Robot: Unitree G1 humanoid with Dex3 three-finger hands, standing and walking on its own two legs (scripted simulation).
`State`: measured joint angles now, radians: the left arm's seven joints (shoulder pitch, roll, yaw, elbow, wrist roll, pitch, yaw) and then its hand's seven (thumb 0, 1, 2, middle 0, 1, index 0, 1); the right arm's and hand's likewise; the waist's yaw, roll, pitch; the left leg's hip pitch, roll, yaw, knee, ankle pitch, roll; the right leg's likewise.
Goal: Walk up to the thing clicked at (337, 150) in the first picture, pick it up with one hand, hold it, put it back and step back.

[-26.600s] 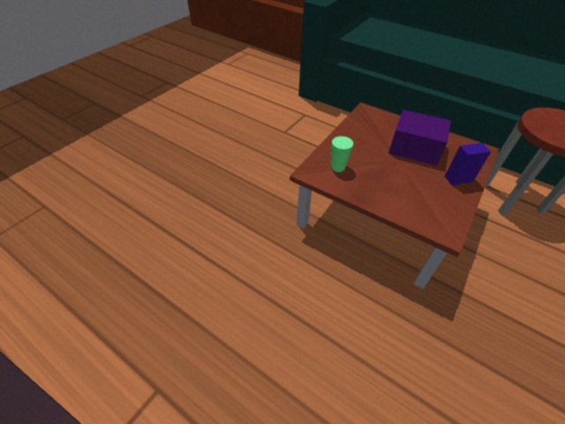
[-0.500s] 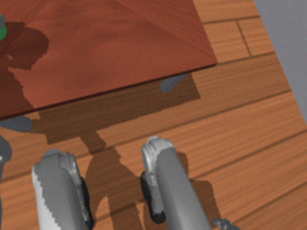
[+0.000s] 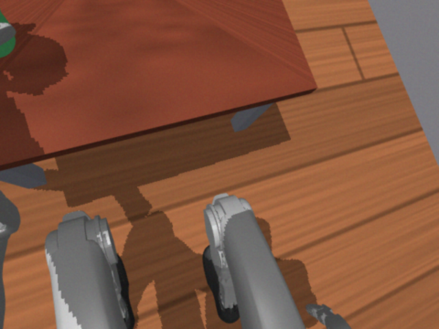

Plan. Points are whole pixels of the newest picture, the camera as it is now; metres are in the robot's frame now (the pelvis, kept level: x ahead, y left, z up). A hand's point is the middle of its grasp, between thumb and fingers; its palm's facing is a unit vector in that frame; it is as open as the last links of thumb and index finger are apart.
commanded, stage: open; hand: left
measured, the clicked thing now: out of the picture +0.57 +0.29 +0.01
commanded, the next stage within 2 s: withdraw in 0.22 s
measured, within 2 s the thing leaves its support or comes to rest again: rests again in 0.06 s
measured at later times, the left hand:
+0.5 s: hand out of the picture +0.57 +0.31 +0.03, palm faces +0.35 -0.94 -0.01, open 17.3 cm
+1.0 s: hand out of the picture +0.54 +0.41 +0.14, palm faces +0.44 -0.86 -0.27, open 17.4 cm
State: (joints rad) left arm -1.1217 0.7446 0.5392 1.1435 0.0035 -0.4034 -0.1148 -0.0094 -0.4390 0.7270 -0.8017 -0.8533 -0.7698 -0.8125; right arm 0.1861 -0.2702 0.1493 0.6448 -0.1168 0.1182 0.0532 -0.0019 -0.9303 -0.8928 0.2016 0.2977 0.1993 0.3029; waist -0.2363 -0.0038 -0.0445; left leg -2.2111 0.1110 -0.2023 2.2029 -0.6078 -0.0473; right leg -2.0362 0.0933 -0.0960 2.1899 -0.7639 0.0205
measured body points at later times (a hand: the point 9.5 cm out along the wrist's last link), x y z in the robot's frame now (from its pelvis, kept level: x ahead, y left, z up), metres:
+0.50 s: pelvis +0.00 +0.00 +0.00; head +0.24 +0.07 +0.37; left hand +0.54 +0.35 +0.04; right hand +0.04 -0.26 -0.11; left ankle +0.09 +0.15 -0.35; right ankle +0.08 -0.12 -0.35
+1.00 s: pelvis +0.01 +0.01 +0.11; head +0.24 +0.08 +0.49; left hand +0.51 +0.45 +0.16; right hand +0.06 -0.25 +0.00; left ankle +0.09 +0.15 -0.35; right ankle +0.08 -0.12 -0.35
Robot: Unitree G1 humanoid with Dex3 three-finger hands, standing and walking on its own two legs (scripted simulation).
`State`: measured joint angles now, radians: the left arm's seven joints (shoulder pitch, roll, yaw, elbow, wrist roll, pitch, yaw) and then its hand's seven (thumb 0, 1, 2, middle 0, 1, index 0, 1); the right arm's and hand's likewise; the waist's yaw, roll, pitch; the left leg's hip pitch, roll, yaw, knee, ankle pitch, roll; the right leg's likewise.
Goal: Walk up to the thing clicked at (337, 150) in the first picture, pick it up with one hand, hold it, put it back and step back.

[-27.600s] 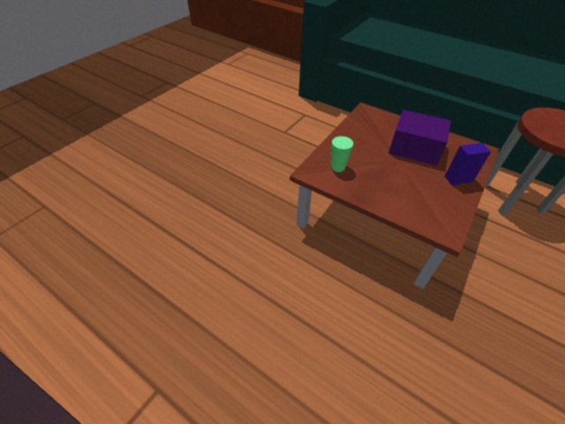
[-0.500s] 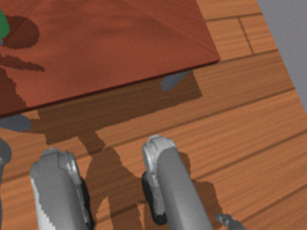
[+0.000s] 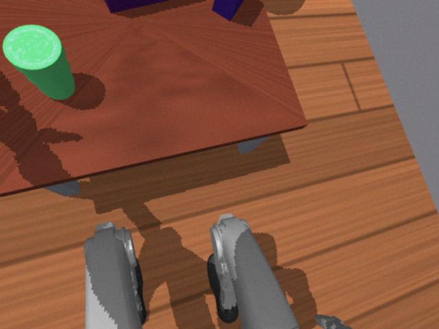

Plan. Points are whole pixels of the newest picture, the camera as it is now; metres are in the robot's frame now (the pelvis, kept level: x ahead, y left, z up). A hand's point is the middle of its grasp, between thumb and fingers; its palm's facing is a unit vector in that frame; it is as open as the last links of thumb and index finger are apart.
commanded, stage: home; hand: left
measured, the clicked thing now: (47, 69) +0.59 +0.26 -0.11
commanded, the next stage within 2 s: none
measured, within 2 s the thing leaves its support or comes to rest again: neither
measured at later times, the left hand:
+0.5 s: hand out of the picture +0.35 +0.31 +0.09, palm faces +0.29 -0.88 -0.37, open 17.6 cm
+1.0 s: hand out of the picture +0.20 +0.20 +0.17, palm faces +0.28 -0.92 -0.26, open 17.5 cm
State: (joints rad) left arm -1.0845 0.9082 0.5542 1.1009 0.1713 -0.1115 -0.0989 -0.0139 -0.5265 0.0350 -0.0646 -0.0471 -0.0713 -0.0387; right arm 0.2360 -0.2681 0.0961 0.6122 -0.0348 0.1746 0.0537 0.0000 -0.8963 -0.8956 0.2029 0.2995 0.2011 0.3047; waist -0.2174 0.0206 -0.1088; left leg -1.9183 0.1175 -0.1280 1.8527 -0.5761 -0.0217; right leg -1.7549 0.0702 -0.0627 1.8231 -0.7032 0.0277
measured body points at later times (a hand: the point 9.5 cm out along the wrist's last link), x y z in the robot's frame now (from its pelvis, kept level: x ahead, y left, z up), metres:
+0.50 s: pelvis +0.04 +0.01 +0.18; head +0.14 +0.05 +0.61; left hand +0.33 +0.35 +0.12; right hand +0.17 -0.24 +0.07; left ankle +0.08 +0.14 -0.46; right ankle +0.06 -0.13 -0.46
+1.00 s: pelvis +0.06 +0.00 +0.23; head +0.08 +0.00 +0.68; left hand +0.18 +0.25 +0.19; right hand +0.27 -0.21 +0.15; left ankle +0.08 +0.14 -0.46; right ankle +0.06 -0.13 -0.46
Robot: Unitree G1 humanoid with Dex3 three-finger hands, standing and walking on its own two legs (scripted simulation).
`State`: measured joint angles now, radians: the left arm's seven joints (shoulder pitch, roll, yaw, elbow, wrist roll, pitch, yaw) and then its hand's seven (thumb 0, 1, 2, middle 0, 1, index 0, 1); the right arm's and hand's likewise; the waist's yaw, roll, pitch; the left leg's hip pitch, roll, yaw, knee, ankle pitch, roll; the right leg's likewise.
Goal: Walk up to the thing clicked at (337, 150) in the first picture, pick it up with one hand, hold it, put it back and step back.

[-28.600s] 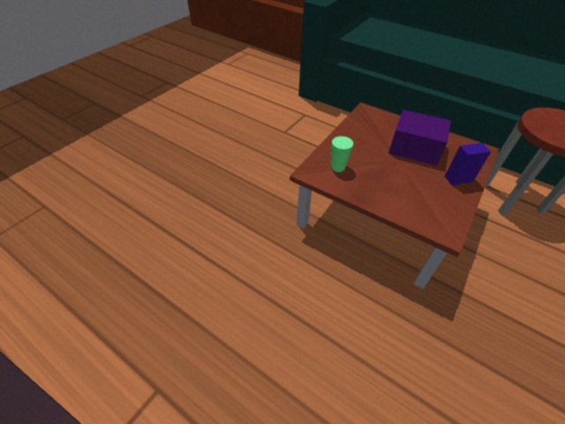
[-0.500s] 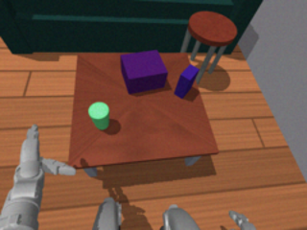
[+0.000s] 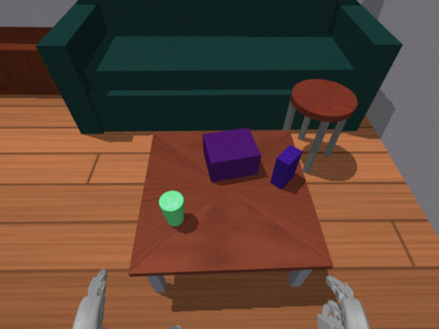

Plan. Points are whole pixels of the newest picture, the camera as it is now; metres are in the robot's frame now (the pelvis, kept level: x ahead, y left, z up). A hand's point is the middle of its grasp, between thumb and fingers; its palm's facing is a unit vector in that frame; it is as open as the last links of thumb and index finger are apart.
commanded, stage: home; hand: left
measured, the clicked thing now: (173, 210) +0.56 +0.18 -0.35
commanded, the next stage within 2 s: stand in 1.78 s
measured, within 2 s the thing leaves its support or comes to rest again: neither
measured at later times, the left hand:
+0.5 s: hand (127, 318) +0.17 +0.17 -0.06, palm faces +0.11 -0.95 -0.29, open 17.5 cm
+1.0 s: hand (124, 320) +0.16 +0.18 -0.06, palm faces +0.11 -0.95 -0.29, open 17.5 cm
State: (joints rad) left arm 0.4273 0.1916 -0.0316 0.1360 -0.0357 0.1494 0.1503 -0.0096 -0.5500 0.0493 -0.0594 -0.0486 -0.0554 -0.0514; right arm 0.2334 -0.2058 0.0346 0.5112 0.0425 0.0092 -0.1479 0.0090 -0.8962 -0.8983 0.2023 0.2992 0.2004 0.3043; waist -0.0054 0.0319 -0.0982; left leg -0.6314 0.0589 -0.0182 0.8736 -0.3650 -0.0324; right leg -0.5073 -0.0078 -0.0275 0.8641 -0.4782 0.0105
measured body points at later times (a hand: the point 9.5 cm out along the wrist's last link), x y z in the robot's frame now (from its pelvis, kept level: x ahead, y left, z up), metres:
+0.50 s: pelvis +0.00 -0.01 +0.00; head +0.02 -0.01 +0.45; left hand +0.16 +0.22 -0.04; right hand +0.15 -0.25 -0.09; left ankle +0.04 +0.14 -0.70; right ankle -0.02 -0.13 -0.70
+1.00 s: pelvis -0.01 +0.00 -0.01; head +0.01 -0.01 +0.44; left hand +0.16 +0.23 -0.04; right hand +0.16 -0.25 -0.08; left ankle +0.04 +0.14 -0.70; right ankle -0.02 -0.13 -0.70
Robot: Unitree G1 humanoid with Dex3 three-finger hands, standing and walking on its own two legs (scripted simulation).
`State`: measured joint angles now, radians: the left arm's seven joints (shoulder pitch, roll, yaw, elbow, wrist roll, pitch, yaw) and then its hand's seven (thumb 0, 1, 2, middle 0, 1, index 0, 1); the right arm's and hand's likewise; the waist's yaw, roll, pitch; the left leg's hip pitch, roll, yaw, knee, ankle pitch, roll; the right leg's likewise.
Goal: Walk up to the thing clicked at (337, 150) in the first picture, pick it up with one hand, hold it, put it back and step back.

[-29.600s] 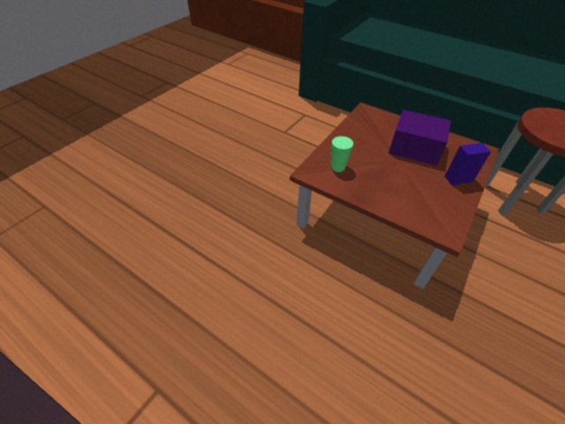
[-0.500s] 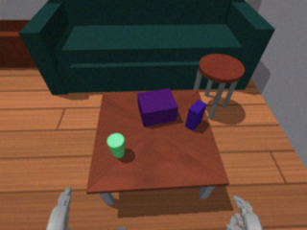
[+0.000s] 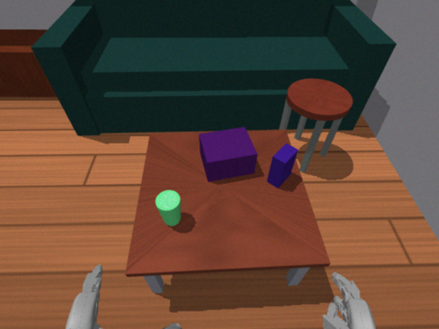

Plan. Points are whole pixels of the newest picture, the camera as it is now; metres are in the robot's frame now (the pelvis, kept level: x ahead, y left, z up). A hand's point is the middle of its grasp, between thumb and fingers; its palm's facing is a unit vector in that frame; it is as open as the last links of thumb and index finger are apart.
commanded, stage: home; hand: left
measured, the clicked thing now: (170, 210) +0.57 +0.18 -0.34
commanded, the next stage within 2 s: stand in 0.78 s
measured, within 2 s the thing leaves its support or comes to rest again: neither
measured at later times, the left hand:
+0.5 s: hand (117, 325) +0.16 +0.18 -0.05, palm faces +0.10 -0.95 -0.29, open 17.5 cm
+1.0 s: hand (119, 318) +0.17 +0.18 -0.05, palm faces +0.10 -0.95 -0.29, open 17.0 cm
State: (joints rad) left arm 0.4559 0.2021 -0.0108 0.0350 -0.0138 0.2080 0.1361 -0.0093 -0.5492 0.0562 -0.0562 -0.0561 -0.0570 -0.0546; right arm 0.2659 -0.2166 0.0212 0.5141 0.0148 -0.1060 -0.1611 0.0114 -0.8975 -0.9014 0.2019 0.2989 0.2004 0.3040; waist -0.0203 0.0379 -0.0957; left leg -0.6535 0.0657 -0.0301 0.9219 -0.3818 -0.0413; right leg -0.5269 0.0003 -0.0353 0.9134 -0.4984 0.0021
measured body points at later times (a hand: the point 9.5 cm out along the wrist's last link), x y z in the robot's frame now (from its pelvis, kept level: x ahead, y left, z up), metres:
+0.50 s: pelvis -0.01 +0.00 +0.00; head +0.01 +0.00 +0.45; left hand +0.15 +0.23 -0.03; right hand +0.15 -0.24 -0.08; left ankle +0.05 +0.14 -0.69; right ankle -0.02 -0.12 -0.69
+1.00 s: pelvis +0.00 +0.00 +0.00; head +0.02 +0.00 +0.45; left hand +0.16 +0.23 -0.03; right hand +0.16 -0.24 -0.07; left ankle +0.05 +0.14 -0.69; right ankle -0.02 -0.12 -0.69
